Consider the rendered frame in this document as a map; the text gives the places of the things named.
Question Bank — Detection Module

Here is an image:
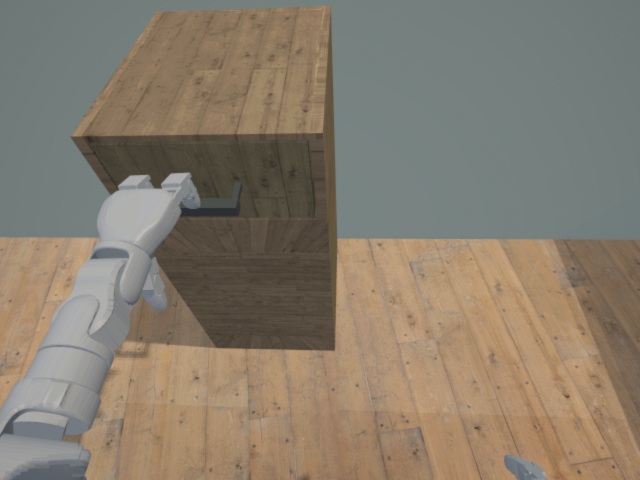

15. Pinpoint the cabinet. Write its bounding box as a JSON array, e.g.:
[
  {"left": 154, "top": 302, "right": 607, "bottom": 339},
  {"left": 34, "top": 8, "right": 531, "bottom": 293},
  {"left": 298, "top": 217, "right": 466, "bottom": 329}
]
[{"left": 70, "top": 6, "right": 337, "bottom": 351}]

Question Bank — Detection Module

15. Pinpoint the left robot hand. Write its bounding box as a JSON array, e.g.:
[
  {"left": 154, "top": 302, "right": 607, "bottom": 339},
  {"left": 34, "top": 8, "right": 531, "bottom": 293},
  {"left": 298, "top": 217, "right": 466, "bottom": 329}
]
[{"left": 97, "top": 173, "right": 200, "bottom": 310}]

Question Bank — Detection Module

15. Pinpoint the left robot upper arm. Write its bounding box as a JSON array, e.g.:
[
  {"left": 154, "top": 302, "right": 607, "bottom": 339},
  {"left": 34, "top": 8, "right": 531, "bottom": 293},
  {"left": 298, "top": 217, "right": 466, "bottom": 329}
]
[{"left": 0, "top": 433, "right": 91, "bottom": 480}]

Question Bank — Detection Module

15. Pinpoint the right robot hand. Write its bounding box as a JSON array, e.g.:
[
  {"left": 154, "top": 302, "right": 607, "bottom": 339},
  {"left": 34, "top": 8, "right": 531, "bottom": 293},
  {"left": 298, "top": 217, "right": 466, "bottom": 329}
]
[{"left": 504, "top": 454, "right": 547, "bottom": 480}]

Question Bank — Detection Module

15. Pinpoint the left robot forearm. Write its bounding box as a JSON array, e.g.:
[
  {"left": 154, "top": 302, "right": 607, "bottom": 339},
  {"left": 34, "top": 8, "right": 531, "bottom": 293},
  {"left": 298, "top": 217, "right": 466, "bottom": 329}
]
[{"left": 0, "top": 241, "right": 152, "bottom": 441}]

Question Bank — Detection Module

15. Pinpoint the drawer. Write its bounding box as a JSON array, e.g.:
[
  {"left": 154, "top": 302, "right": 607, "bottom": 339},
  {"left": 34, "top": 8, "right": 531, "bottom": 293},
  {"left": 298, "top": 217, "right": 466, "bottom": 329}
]
[{"left": 91, "top": 140, "right": 316, "bottom": 218}]

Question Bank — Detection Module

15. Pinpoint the handle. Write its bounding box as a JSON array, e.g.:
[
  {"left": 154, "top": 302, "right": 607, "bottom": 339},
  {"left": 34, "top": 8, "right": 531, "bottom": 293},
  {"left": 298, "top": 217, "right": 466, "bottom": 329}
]
[{"left": 179, "top": 182, "right": 243, "bottom": 216}]

